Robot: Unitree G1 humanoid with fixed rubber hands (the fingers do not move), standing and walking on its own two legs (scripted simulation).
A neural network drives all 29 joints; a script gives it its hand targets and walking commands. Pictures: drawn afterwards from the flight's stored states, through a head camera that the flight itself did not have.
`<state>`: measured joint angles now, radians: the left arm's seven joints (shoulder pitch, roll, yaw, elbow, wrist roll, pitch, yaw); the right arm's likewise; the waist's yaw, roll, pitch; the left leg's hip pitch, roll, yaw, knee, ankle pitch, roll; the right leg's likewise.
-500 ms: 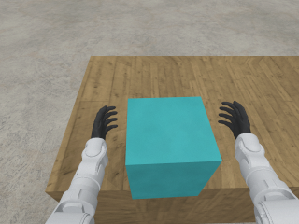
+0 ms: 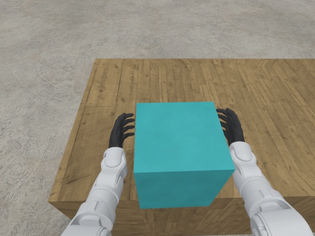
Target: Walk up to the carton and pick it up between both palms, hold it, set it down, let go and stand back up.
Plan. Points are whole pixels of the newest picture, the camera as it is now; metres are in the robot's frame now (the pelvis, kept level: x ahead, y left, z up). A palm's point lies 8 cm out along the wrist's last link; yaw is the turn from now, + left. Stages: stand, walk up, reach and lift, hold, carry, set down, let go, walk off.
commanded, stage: reach and lift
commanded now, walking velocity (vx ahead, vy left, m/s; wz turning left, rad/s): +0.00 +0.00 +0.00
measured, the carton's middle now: (175, 157) +0.35 -0.02 -0.02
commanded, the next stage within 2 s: none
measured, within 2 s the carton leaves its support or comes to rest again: leaves its support in 1.16 s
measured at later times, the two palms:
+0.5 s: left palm (118, 143) +0.35 +0.14 +0.04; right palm (234, 138) +0.38 -0.17 +0.05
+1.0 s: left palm (118, 143) +0.35 +0.14 +0.04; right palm (232, 142) +0.36 -0.16 +0.05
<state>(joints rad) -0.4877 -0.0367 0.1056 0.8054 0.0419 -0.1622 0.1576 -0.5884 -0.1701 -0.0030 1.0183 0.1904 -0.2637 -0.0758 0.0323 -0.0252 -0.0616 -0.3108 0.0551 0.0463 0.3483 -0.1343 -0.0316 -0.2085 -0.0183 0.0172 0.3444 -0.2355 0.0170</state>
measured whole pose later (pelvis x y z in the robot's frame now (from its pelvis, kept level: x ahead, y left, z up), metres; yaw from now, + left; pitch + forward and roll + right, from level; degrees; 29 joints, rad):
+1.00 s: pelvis +0.00 +0.00 +0.00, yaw +0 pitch +7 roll +0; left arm -0.48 -0.06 0.20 0.87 0.17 -0.22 0.18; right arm -0.56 -0.08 -0.09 1.02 0.00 -0.27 -0.12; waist 0.00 -0.03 -0.11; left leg -0.31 0.06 0.05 0.30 -0.10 -0.03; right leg -0.21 -0.02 0.02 0.30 -0.20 0.02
